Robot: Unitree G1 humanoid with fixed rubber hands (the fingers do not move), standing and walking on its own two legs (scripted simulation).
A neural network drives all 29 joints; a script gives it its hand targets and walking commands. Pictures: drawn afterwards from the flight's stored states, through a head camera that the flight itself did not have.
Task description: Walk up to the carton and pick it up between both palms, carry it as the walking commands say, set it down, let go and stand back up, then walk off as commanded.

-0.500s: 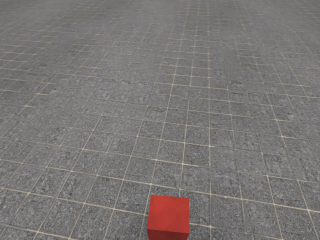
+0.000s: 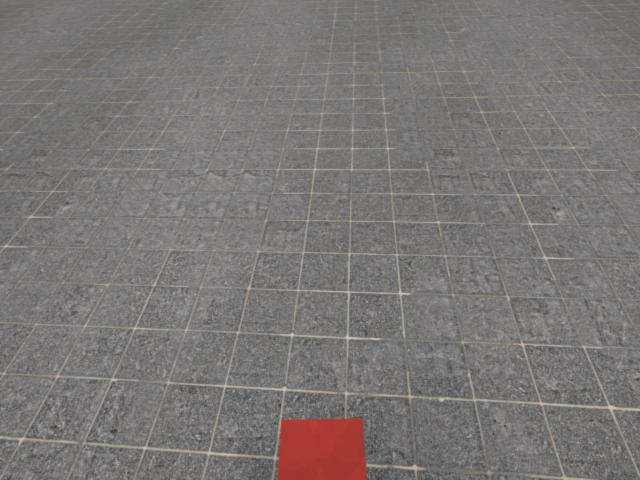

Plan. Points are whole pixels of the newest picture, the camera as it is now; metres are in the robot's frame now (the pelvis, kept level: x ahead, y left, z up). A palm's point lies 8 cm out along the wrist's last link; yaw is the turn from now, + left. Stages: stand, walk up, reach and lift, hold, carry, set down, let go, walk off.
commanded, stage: walk off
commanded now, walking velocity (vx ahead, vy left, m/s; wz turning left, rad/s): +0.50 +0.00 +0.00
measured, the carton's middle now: (324, 470) +0.30 +0.03 -0.64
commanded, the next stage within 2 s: stand in 0.02 s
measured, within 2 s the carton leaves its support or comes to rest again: rests again in 0.40 s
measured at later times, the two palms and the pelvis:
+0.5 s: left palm out of the picture +0.06 +0.20 -0.14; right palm (489, 418) +0.25 -0.23 -0.13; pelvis +0.14 -0.01 +0.00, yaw -1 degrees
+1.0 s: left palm out of the picture +0.17 +0.17 -0.13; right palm out of the picture +0.15 -0.27 -0.14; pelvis +0.18 -0.05 +0.01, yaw -1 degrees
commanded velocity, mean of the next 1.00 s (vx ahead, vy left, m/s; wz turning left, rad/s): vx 0.00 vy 0.00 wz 0.00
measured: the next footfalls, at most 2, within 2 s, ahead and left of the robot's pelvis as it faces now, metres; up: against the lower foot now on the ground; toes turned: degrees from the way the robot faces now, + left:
right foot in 0.02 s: +0.08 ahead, -0.12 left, +0.00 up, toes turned -5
left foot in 0.26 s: +0.16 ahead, +0.12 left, +0.06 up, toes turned +5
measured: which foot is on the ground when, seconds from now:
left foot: down 0.00-0.02, up 0.04-0.24, down 0.26-0.30, up 0.32-0.40, down 0.42-1.00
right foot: up 0.00-0.00, down 0.02-0.44, up 0.46-0.60, down 0.62-1.00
